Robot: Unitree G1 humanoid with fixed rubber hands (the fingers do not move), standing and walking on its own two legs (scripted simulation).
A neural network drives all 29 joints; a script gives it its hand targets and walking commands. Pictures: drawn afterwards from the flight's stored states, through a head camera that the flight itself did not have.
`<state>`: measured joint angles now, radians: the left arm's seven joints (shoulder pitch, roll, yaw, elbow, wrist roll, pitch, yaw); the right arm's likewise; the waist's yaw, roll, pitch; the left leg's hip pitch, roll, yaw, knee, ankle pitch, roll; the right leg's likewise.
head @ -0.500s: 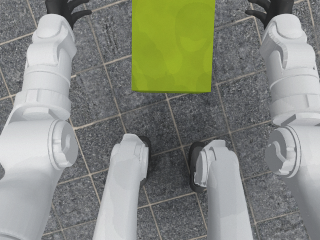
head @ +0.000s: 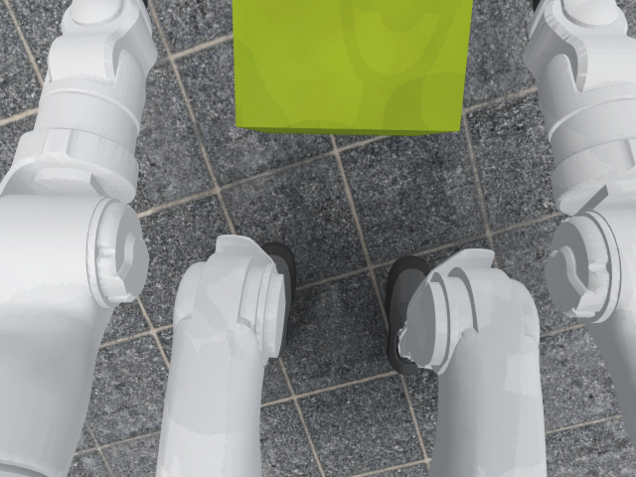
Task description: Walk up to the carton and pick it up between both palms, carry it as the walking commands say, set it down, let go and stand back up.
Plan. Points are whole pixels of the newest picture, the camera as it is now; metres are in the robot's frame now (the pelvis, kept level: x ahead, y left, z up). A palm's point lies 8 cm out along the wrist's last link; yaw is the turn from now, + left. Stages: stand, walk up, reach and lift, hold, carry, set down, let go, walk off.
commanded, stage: reach and lift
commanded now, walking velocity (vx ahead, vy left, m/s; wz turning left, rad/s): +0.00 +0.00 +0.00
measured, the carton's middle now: (347, 9) +0.57 +0.02 -0.29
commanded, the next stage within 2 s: none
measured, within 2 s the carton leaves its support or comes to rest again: leaves its support in 1.86 s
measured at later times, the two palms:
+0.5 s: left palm (153, 3) +0.54 +0.22 -0.21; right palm (531, 5) +0.56 -0.16 -0.21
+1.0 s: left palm (193, 1) +0.55 +0.18 -0.21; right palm (511, 3) +0.56 -0.14 -0.21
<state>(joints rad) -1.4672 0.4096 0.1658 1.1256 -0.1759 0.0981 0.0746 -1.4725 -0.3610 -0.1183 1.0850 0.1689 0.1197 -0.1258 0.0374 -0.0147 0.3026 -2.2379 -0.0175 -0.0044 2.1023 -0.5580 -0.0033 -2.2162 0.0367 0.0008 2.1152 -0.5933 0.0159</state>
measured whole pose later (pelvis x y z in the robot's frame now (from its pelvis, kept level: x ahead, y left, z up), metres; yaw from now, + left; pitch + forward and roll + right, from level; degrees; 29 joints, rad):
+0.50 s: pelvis +0.00 +0.00 -0.04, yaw +0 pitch +35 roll +0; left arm -1.52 0.43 0.13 1.19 -0.22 0.06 0.08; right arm -1.53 -0.39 -0.04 1.15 0.23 0.08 -0.12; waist 0.04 -0.01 0.44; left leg -2.26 -0.01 0.01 2.24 -0.59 0.00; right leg -2.25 0.05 0.01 2.26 -0.62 0.02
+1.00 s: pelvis +0.00 +0.00 -0.03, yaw -1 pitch +34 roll +0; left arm -1.58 0.34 0.13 1.22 -0.18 0.05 0.11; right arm -1.58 -0.34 -0.04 1.18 0.21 0.08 -0.14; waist 0.04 -0.02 0.46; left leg -2.25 0.00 0.00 2.22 -0.57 0.00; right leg -2.23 0.05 0.00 2.23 -0.60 0.02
